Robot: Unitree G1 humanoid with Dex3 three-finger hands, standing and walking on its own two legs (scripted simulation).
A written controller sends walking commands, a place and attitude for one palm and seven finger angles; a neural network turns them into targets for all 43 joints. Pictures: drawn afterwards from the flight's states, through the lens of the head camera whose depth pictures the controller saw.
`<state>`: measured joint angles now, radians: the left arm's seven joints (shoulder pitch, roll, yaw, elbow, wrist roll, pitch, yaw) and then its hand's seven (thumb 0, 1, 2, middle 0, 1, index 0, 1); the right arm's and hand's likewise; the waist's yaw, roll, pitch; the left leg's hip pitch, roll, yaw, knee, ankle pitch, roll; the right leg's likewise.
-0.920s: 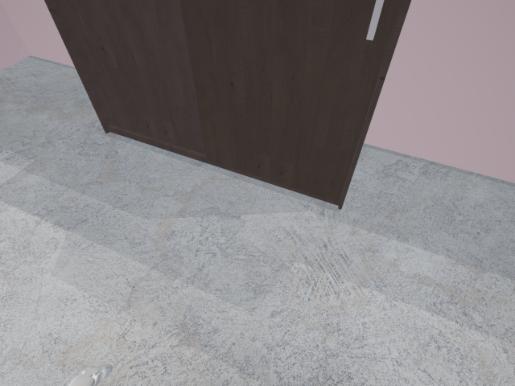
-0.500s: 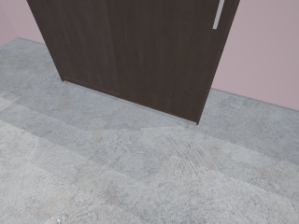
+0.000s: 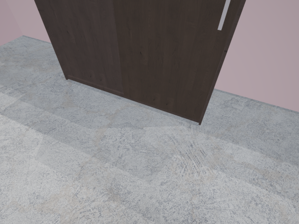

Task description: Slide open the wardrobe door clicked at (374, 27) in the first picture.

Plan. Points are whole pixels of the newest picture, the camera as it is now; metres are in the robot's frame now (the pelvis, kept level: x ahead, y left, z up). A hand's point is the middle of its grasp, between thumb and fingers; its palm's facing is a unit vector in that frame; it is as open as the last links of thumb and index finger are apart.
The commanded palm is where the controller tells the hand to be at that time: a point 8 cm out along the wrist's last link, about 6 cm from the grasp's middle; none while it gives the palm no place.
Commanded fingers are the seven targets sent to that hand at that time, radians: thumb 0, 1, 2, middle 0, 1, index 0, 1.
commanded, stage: stand and wait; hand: right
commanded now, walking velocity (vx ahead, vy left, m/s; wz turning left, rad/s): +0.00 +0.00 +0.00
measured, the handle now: (225, 10) +1.06 -0.32 +0.16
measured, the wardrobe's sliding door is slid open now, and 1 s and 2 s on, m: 0.00 0.00 0.00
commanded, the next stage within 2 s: look at it before walking up in 0.08 s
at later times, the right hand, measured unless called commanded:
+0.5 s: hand out of the picture +0.07 -0.25 -0.16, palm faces -0.02 +0.94 -0.33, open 7.4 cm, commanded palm none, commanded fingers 0.00 -0.90 -0.90 0.20 0.30 0.20 0.30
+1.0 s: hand out of the picture +0.06 -0.23 -0.17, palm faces -0.02 +0.96 -0.27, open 7.4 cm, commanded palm none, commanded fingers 0.00 -0.90 -0.90 0.20 0.30 0.20 0.30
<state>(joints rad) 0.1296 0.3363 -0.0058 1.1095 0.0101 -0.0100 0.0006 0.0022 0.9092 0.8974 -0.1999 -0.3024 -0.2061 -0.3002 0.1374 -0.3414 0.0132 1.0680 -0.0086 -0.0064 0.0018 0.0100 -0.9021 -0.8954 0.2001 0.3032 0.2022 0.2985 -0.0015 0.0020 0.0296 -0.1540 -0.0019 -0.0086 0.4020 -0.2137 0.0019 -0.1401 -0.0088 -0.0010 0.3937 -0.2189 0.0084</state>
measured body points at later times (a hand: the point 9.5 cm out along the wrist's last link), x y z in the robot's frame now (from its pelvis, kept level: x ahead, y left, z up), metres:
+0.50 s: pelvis +0.00 +0.00 +0.00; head +0.01 -0.01 +0.45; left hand +0.08 +0.29 -0.13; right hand +0.08 -0.30 -0.13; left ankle +0.00 +0.12 -0.74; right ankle +0.00 -0.12 -0.74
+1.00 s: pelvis +0.02 -0.01 +0.00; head +0.01 -0.01 +0.45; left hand +0.08 +0.27 -0.14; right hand +0.06 -0.28 -0.15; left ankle +0.00 +0.12 -0.74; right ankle +0.00 -0.12 -0.74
